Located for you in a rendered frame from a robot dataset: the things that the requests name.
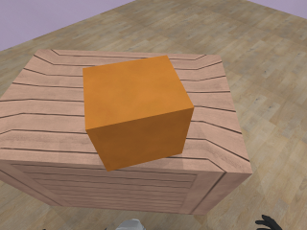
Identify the carton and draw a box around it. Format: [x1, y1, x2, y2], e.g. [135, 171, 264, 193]
[83, 55, 195, 172]

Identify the robot right hand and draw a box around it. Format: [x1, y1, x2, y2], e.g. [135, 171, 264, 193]
[255, 215, 283, 230]

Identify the pedestal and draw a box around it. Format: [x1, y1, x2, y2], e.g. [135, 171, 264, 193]
[0, 49, 253, 216]

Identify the robot left thigh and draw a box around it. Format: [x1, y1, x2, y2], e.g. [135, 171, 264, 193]
[115, 219, 146, 230]

